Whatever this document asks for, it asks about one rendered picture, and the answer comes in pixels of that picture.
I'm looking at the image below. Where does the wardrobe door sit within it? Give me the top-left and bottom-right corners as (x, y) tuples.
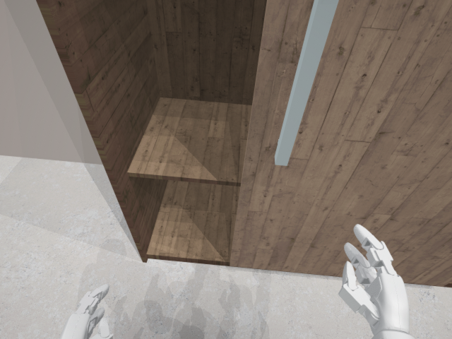
(230, 0), (452, 287)

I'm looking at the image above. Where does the right robot hand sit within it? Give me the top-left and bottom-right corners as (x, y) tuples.
(338, 224), (410, 335)

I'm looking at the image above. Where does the left robot hand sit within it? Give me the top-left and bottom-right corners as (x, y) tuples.
(59, 284), (113, 339)

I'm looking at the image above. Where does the handle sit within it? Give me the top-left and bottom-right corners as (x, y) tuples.
(275, 0), (339, 166)

